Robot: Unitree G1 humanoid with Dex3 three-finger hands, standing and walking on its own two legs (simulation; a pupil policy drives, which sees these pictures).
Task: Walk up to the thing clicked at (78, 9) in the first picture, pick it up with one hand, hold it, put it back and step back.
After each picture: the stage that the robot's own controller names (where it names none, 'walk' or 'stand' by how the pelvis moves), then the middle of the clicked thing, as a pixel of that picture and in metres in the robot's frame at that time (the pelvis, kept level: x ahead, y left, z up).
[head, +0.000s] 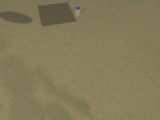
stand; (77, 11) +2.05 +0.05 -0.72
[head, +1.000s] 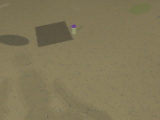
walk; (74, 29) +1.90 +0.22 -0.70
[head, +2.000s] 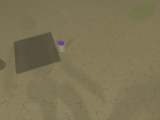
walk; (61, 46) +1.31 +0.32 -0.72
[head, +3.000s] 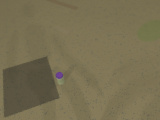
walk; (60, 78) +0.87 +0.27 -0.71
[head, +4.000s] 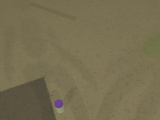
walk; (59, 106) +0.59 +0.24 -0.71
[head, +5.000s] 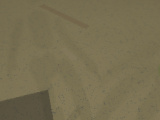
stand; out of the picture +0.41 +0.17 -0.70
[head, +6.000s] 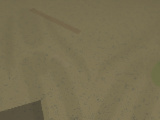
stand; out of the picture +0.34 +0.16 -0.72
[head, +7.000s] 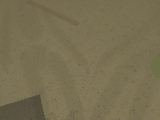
stand; out of the picture +0.33 +0.17 -0.72
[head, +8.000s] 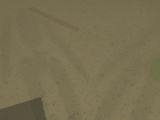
stand; out of the picture +0.36 +0.16 -0.73
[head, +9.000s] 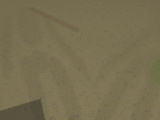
stand; out of the picture +0.34 +0.16 -0.73
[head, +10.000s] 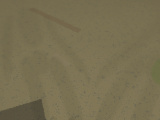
stand; out of the picture +0.34 +0.16 -0.73
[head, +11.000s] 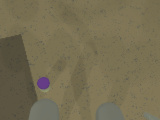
go down; (44, 84) +0.39 +0.17 -0.48
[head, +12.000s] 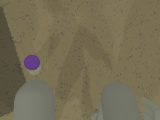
go down; (33, 65) +0.42 +0.21 -0.32
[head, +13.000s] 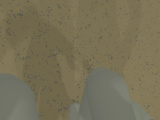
close in; out of the picture +0.40 +0.25 -0.23
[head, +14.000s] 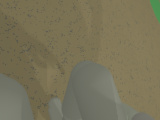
close; out of the picture +0.40 +0.27 -0.22
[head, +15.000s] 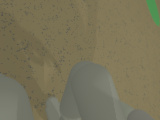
lift; out of the picture +0.39 +0.27 -0.22
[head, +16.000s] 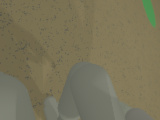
lift; out of the picture +0.37 +0.26 -0.23
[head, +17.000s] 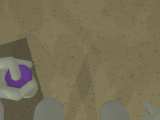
lift; (23, 82) +0.32 +0.20 -0.03
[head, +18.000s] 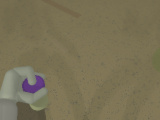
hold; (36, 93) +0.31 +0.16 -0.01
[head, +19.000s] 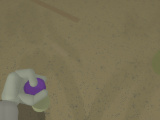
hold; (38, 95) +0.32 +0.16 -0.02
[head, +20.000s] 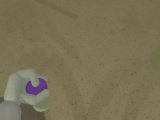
crouch; (39, 95) +0.32 +0.15 -0.02
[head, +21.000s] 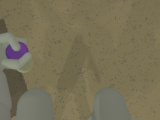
crouch; (20, 58) +0.42 +0.20 -0.11
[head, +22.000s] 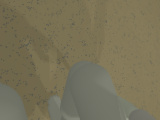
lower; out of the picture +0.50 +0.33 -0.26
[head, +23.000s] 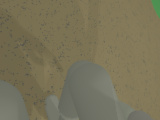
lower; out of the picture +0.50 +0.35 -0.25
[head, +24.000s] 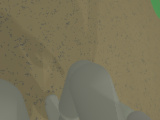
lower; out of the picture +0.49 +0.35 -0.25
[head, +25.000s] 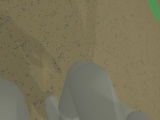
lower; out of the picture +0.49 +0.36 -0.25
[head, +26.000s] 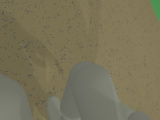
loosen; out of the picture +0.49 +0.36 -0.25
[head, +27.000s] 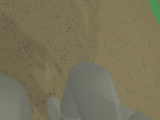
withdraw; out of the picture +0.49 +0.36 -0.25
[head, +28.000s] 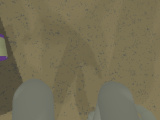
walk; out of the picture +0.50 +0.39 -0.34
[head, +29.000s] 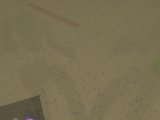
stand; out of the picture +0.44 +0.36 -0.68
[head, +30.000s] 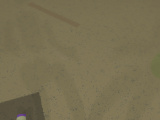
stand; out of the picture +0.46 +0.42 -0.69
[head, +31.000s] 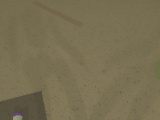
stand; out of the picture +0.44 +0.47 -0.71
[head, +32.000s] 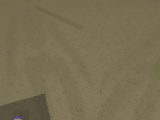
walk; out of the picture +0.45 +0.50 -0.74
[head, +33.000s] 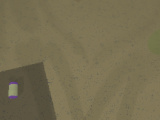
walk; (13, 90) +0.59 +0.51 -0.73
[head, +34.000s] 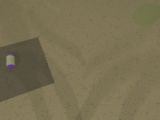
walk; (10, 61) +0.84 +0.63 -0.72
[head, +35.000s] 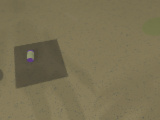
stand; (30, 55) +1.09 +0.56 -0.73
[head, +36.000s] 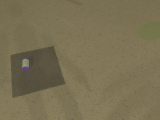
stand; (25, 64) +1.05 +0.58 -0.75
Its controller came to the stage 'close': yes
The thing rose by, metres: 0.69
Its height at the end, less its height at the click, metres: -0.02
